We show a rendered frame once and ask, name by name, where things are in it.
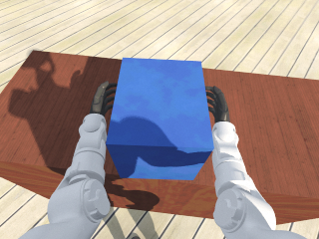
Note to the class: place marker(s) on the left robot forearm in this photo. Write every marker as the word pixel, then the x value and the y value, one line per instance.
pixel 90 153

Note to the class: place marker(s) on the right robot upper arm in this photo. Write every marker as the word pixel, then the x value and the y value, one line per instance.
pixel 241 215

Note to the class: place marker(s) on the pedestal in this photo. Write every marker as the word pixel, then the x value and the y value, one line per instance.
pixel 276 119

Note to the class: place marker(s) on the left robot upper arm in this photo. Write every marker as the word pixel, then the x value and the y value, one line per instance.
pixel 74 212

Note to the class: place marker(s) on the robot left hand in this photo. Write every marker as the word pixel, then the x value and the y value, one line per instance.
pixel 99 103

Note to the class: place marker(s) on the robot right hand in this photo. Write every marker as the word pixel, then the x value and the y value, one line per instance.
pixel 220 109

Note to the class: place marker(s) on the carton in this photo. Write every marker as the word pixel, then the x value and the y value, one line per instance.
pixel 160 126

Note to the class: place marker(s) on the right robot forearm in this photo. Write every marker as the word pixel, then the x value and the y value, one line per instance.
pixel 228 166

